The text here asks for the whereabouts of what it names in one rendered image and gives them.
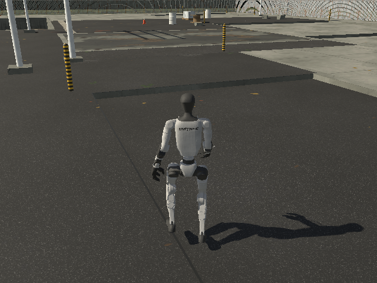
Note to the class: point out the robot right hand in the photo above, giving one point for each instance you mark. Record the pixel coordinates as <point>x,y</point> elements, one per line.
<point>203,156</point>

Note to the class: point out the left robot shin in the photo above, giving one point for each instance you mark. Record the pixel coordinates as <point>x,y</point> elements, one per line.
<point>171,202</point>

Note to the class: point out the robot left hand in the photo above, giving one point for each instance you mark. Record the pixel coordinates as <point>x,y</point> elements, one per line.
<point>154,172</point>

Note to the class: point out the humanoid robot head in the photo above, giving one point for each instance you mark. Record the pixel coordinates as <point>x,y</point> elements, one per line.
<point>187,102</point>

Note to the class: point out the left robot forearm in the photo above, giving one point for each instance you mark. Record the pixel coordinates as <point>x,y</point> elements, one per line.
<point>159,158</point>

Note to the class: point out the right robot forearm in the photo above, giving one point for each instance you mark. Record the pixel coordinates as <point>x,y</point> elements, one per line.
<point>207,151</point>

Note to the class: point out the robot right upper arm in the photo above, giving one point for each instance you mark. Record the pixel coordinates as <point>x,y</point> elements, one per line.
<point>206,124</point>

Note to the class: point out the robot left upper arm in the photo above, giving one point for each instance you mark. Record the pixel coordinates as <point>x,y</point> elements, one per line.
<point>170,124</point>

